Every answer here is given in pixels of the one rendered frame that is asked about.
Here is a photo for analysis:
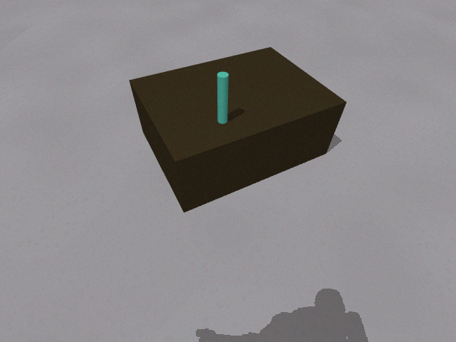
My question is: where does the can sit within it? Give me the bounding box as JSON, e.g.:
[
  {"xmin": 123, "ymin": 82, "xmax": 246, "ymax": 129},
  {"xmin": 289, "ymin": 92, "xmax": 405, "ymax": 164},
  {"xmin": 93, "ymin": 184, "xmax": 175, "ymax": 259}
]
[{"xmin": 217, "ymin": 72, "xmax": 229, "ymax": 124}]

